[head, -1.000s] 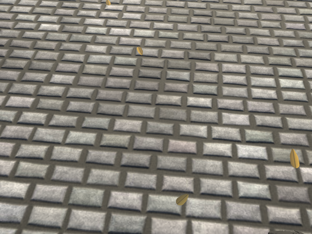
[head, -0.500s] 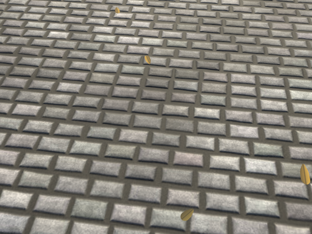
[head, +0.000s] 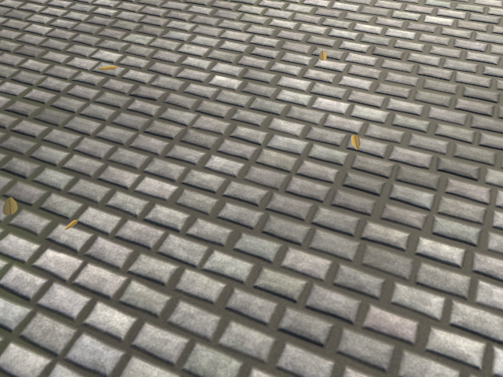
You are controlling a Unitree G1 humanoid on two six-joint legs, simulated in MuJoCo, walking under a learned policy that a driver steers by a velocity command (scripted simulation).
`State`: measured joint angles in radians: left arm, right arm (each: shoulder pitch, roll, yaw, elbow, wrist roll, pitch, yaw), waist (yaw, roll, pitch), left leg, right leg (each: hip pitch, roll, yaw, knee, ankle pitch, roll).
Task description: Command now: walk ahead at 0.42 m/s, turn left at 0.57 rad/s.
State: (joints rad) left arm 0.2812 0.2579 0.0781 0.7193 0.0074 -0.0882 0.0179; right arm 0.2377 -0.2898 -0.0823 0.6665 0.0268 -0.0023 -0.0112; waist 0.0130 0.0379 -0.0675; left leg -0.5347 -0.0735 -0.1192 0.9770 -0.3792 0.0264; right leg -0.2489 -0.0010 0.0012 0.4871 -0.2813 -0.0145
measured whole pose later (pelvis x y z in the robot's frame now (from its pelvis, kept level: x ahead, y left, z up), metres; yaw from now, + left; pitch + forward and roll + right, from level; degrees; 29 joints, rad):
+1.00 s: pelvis +0.53 +0.12 -0.02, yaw -1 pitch +2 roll +0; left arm 0.16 0.29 0.06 0.65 -0.02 -0.06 -0.04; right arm 0.27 -0.29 -0.05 0.79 0.01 -0.08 0.00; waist 0.00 0.00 0.06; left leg -0.27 -0.01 0.00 1.22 -0.44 0.01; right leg -0.47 0.09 -0.04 0.60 -0.17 -0.10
